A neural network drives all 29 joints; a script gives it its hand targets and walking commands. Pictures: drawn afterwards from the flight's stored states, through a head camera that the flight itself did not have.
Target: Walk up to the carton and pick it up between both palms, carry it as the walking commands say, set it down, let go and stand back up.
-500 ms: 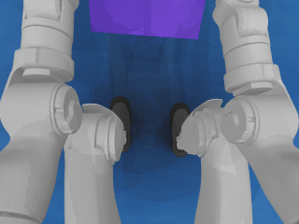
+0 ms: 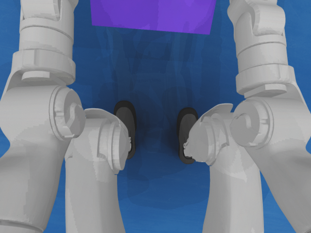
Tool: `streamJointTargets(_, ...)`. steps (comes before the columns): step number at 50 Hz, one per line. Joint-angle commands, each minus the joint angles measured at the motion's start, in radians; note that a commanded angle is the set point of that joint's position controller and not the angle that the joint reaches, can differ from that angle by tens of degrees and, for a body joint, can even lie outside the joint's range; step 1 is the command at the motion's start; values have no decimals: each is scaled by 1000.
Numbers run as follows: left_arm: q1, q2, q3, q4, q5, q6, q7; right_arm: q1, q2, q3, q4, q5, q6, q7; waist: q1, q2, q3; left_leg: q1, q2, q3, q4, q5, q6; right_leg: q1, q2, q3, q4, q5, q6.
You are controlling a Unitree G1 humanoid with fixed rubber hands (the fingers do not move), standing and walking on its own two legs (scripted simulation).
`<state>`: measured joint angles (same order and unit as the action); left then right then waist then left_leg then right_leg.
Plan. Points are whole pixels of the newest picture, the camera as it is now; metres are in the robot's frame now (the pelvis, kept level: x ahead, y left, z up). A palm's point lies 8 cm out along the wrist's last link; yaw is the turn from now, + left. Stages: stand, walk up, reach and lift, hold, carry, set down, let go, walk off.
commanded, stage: set down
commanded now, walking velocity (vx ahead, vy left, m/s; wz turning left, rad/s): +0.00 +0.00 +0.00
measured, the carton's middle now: out of the picture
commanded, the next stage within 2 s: none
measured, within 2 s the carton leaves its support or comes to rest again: rests again in 0.96 s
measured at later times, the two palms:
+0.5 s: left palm out of the picture +0.58 +0.17 -0.18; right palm out of the picture +0.56 -0.13 -0.18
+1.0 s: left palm out of the picture +0.56 +0.18 -0.20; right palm out of the picture +0.55 -0.13 -0.20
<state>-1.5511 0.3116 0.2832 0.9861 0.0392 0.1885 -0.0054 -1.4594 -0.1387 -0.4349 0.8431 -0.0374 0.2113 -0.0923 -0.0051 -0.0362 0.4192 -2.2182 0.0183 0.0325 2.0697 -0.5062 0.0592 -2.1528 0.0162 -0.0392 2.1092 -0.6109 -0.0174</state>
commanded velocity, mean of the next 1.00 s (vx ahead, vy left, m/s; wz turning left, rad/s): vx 0.00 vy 0.00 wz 0.00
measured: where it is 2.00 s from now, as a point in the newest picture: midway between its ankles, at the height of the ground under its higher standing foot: (157, 142)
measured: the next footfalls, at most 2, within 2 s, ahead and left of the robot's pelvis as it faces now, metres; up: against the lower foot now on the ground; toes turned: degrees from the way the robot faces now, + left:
none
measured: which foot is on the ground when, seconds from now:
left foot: down 0.00-1.00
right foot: down 0.00-1.00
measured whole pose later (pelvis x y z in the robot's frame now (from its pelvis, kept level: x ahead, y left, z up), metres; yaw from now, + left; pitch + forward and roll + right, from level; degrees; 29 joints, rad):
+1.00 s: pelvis +0.01 +0.00 +0.00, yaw +0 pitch +38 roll -2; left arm -1.53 0.31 0.34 1.06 0.10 0.11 -0.02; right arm -1.47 -0.17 -0.39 0.97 -0.07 0.13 -0.06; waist 0.00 -0.04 0.43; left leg -2.22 0.02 0.03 2.09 -0.54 0.06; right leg -2.16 0.02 -0.04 2.13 -0.64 -0.01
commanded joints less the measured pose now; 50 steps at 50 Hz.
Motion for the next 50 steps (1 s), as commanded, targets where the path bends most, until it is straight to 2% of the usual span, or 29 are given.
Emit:
streamJointTargets(1,-195,-844,-223,50,13,50,-277,-321,826,341,94,-27,52,283,12,0,-814,476,-113,-52,-42,187,-2,275,120,20,-114,178,29)
streamJointTargets(3,-242,-827,-258,39,4,47,-276,-330,829,361,79,-22,37,276,29,56,-856,519,-97,-60,-29,220,-16,253,117,36,-105,204,15)
streamJointTargets(5,-220,-799,-189,94,49,53,-277,-325,797,325,98,-35,50,285,33,-10,-797,449,-91,-68,-33,194,6,230,114,23,-96,194,35)
streamJointTargets(6,-144,-862,-197,181,61,67,-281,-329,794,342,91,-15,39,288,73,60,-810,497,-103,-71,-45,218,2,245,121,23,-76,190,30)
streamJointTargets(8,-177,-867,-174,123,54,60,-276,-408,819,381,56,0,33,286,97,-21,-814,515,-106,-63,-28,230,13,240,118,37,-105,179,31)
streamJointTargets(11,-187,-835,-215,117,40,65,-278,-323,835,347,84,-8,42,291,47,60,-808,498,-92,-57,-28,217,-3,218,115,32,-86,187,21)
streamJointTargets(12,-159,-854,-210,107,19,57,-277,-327,786,364,66,-18,34,288,16,-30,-776,517,-106,-85,-25,231,0,191,115,10,-80,175,27)
streamJointTargets(13,-170,-824,-209,124,47,63,-275,-251,794,314,137,-37,49,289,21,15,-742,522,-84,-79,-31,213,1,155,118,22,-97,164,27)
streamJointTargets(14,-139,-859,-167,136,76,62,-284,-313,793,335,126,-30,49,294,81,23,-788,490,-100,-73,-34,229,15,190,120,33,-91,167,27)
streamJointTargets(15,-199,-823,-238,67,46,50,-281,-229,838,301,160,-48,52,289,7,46,-788,532,-98,-58,-31,223,-3,179,131,14,-101,180,19)
streamJointTargets(18,-95,-843,-190,115,86,46,-285,-272,821,357,98,-30,34,291,64,19,-805,498,-106,-77,-36,272,7,223,127,13,-80,217,37)
streamJointTargets(20,-119,-856,-184,127,61,50,-282,-276,799,323,107,-52,36,285,26,22,-797,540,-100,-78,-25,298,0,194,122,20,-89,218,31)
streamJointTargets(21,-181,-859,-228,112,36,43,-281,-247,814,320,122,-45,27,282,25,97,-849,528,-104,-65,-17,284,-16,228,126,30,-76,237,12)
streamJointTargets(22,-150,-850,-217,84,19,41,-279,-262,810,327,115,-38,33,284,-2,-30,-826,551,-104,-102,-19,283,3,216,120,1,-75,210,34)
streamJointTargets(24,-119,-837,-194,141,48,47,-283,-314,780,341,100,-42,28,273,54,29,-786,520,-110,-88,-25,244,2,229,110,16,-79,192,32)
streamJointTargets(25,-148,-843,-168,163,74,60,-282,-247,773,281,143,-82,39,283,10,35,-773,508,-94,-82,-26,227,-4,184,119,22,-91,172,19)
streamJointTargets(28,-136,-801,-155,152,87,44,-272,-318,802,320,79,-47,27,282,101,34,-806,530,-95,-65,-21,252,4,185,122,19,-71,182,42)
streamJointTargets(29,-92,-787,-121,160,96,45,-283,-258,750,317,114,-68,28,277,53,-52,-785,460,-104,-72,-14,250,0,271,116,18,-83,231,36)
streamJointTargets(30,-104,-816,-134,143,75,42,-281,-281,751,326,90,-55,28,271,34,-26,-812,470,-101,-61,-12,211,-2,294,118,32,-82,208,30)
streamJointTargets(31,-109,-792,-129,168,89,49,-280,-300,765,289,101,-56,28,276,73,5,-831,510,-92,-84,-28,246,4,235,119,12,-64,195,40)
streamJointTargets(32,-95,-765,-138,190,75,46,-272,-274,718,312,94,-73,16,263,43,-11,-802,513,-96,-78,-18,244,-13,256,108,14,-66,216,36)
streamJointTargets(33,-93,-742,-105,136,119,36,-264,-267,751,291,109,-79,17,267,98,-16,-793,509,-96,-65,-26,289,0,195,119,23,-98,217,41)
streamJointTargets(35,-87,-709,-147,110,92,31,-262,-189,693,273,114,-76,18,253,34,2,-820,508,-84,-83,-16,269,0,244,127,24,-81,227,36)
streamJointTargets(36,-107,-703,-150,144,91,30,-256,-191,668,252,144,-77,15,246,49,66,-809,573,-82,-47,0,270,-29,259,126,39,-94,218,34)
streamJointTargets(38,-83,-643,-119,156,112,22,-230,-218,659,272,101,-62,-5,235,72,-13,-857,576,-82,-81,-36,245,-13,271,124,0,-72,216,56)
streamJointTargets(43,-74,-456,-107,139,95,-10,-171,-151,412,197,119,-79,-41,173,10,43,-888,652,-71,-106,-37,320,-29,255,106,-8,-65,264,52)
streamJointTargets(44,-59,-379,-71,138,116,-25,-155,-128,348,204,144,-84,-42,164,52,43,-878,676,-74,-78,-11,392,-36,219,106,4,-92,271,62)
streamJointTargets(49,-117,136,18,73,60,-102,0,-144,-169,132,26,-24,-125,7,26,21,-1091,697,-66,-72,-20,330,-54,391,98,2,-95,314,66)
streamJointTargets(50,-185,192,7,20,36,-123,40,-216,-196,172,-7,-1,-148,-19,36,-19,-1209,772,-75,-86,-2,501,-54,424,89,-11,-66,440,80)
